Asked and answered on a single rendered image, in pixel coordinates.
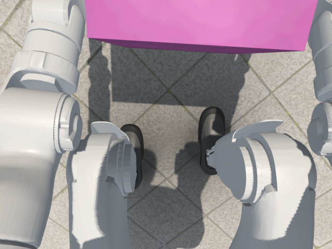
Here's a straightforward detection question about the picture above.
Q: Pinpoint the carton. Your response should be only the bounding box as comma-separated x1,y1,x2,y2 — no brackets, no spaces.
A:
85,0,318,54

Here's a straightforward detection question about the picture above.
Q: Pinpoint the robot right upper arm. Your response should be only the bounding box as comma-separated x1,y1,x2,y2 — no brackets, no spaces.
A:
307,98,332,167

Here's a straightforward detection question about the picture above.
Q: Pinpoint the right robot foot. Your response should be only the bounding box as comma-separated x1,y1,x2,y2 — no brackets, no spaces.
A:
198,106,225,175

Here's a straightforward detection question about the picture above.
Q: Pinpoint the robot left upper arm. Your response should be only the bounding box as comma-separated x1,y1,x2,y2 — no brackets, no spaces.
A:
0,87,83,249

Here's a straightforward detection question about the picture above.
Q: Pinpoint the left robot forearm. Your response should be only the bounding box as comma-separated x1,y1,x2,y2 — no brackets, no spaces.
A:
0,0,86,95

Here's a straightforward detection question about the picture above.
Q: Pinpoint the robot left shin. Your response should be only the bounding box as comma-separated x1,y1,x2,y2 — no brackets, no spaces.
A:
66,121,137,186

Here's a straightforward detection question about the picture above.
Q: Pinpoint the right robot forearm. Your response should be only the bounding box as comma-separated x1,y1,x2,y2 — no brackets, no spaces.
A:
308,0,332,102

